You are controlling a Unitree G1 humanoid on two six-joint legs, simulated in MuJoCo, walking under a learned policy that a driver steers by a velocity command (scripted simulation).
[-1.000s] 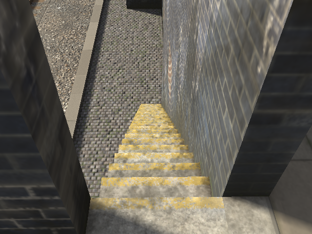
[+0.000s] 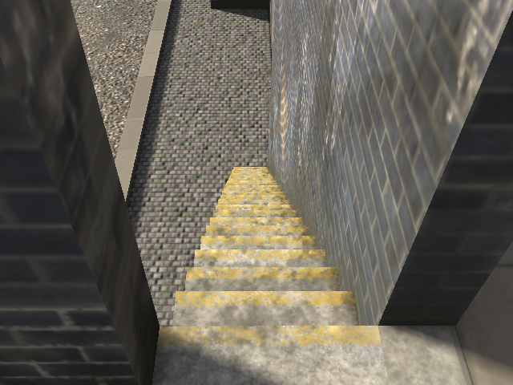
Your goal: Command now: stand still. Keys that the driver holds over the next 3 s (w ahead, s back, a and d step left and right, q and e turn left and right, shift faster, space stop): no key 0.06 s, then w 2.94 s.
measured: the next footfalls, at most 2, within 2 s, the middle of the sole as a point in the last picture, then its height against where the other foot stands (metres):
right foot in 0.48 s outside the picture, level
left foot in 1.00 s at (247, 369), level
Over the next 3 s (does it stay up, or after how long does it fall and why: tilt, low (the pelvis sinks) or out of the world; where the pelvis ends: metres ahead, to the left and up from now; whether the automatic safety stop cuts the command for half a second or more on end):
stays up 1.28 0.05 -0.61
